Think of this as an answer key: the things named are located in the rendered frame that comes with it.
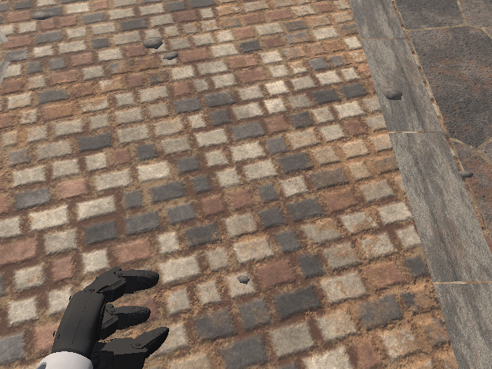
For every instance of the left robot forearm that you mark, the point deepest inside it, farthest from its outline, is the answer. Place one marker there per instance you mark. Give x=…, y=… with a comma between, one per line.
x=65, y=360

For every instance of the left robot hand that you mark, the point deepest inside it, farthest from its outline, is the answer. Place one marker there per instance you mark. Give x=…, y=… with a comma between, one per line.
x=88, y=319

